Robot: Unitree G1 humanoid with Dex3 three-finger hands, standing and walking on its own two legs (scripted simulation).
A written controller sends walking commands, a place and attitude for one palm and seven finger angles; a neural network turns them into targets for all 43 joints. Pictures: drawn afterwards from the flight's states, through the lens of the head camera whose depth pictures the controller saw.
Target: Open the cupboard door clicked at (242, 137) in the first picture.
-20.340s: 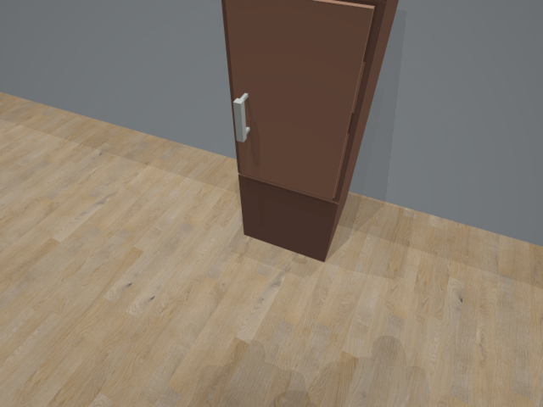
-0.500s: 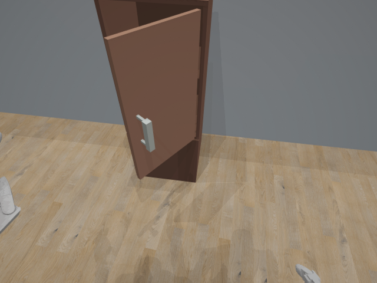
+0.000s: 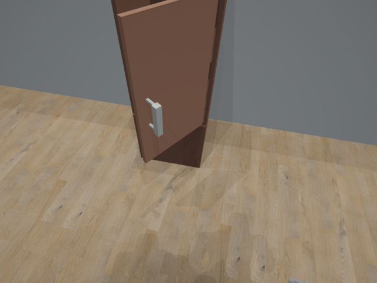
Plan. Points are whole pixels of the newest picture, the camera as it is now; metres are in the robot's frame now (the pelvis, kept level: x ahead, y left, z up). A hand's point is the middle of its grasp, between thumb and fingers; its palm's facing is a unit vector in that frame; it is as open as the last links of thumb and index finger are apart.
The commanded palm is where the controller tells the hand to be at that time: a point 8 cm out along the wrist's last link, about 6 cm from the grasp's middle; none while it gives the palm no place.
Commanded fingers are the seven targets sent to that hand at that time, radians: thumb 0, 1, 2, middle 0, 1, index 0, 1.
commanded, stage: let the arm hang, fingers relaxed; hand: left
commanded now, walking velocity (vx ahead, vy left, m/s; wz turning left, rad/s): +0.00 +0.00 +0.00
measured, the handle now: (153, 117) +0.63 +0.14 -0.08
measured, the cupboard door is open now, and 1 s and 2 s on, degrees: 54 54 54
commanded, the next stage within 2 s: look to check the result in 0.80 s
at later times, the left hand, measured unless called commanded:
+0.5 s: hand out of the picture +0.02 +0.25 -0.15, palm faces -0.01 -0.94 -0.34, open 7.4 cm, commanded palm none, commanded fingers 0.00 0.90 0.90 -0.20 -0.30 -0.20 -0.30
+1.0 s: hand out of the picture +0.07 +0.21 -0.15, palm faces -0.03 -0.96 -0.28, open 7.4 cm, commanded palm none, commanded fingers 0.00 0.90 0.90 -0.20 -0.30 -0.20 -0.30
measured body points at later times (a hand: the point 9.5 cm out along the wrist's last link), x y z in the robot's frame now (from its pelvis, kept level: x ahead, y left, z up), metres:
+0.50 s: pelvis +0.00 +0.00 +0.01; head +0.00 -0.01 +0.46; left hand +0.02 +0.29 -0.12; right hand +0.03 -0.25 -0.15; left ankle +0.06 +0.11 -0.73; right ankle -0.02 -0.11 -0.73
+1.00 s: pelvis +0.02 -0.01 +0.01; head +0.03 -0.01 +0.46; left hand +0.07 +0.26 -0.13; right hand +0.06 -0.29 -0.13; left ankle +0.06 +0.11 -0.73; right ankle -0.02 -0.11 -0.73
